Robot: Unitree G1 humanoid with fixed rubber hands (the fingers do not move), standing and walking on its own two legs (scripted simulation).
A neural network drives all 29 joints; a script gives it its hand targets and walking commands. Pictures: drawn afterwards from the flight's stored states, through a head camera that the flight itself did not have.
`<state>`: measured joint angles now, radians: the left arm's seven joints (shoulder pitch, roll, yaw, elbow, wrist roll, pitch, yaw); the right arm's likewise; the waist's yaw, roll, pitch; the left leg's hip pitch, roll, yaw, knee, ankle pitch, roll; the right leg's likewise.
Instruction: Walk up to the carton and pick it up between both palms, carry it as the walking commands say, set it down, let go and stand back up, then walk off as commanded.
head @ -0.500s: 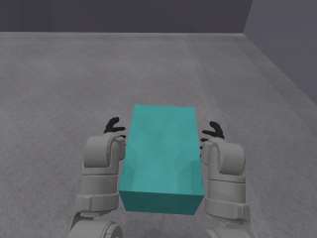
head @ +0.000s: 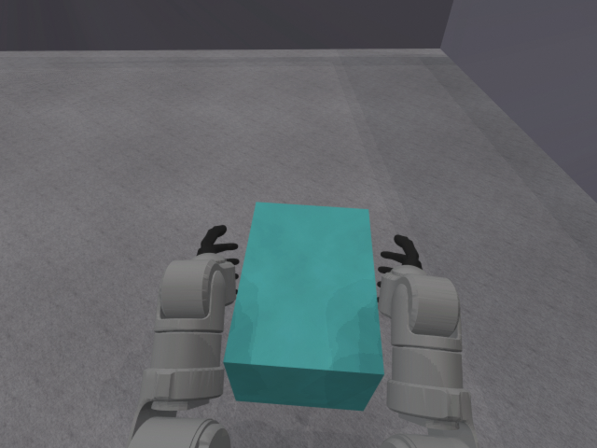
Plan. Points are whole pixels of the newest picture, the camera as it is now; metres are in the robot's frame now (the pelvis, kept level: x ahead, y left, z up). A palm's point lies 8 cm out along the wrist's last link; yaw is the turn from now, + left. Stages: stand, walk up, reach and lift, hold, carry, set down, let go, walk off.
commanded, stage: carry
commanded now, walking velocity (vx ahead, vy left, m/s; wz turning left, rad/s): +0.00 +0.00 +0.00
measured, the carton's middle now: (306, 299) +0.35 +0.00 +0.01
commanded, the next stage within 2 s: none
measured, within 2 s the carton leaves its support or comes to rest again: neither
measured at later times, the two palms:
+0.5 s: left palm (184, 281) +0.30 +0.15 +0.11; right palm (385, 289) +0.30 -0.10 +0.11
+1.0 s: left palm (185, 280) +0.31 +0.16 +0.10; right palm (384, 291) +0.30 -0.10 +0.10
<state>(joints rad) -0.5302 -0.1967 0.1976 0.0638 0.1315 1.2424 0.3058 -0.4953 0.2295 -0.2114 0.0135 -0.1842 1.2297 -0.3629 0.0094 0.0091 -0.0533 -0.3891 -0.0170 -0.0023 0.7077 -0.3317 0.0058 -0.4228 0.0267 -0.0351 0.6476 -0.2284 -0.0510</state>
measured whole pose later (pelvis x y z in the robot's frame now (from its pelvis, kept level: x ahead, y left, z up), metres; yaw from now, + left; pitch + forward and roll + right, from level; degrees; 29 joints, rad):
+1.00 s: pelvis -0.01 +0.02 +0.00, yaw +1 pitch +0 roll -1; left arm -0.53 -0.20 0.20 0.15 0.15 1.14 0.29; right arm -0.49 0.23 -0.25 0.10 -0.18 1.14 -0.33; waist 0.01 0.01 -0.06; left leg -0.38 -0.04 -0.01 0.68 -0.30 0.05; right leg -0.41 0.01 -0.04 0.61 -0.20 -0.02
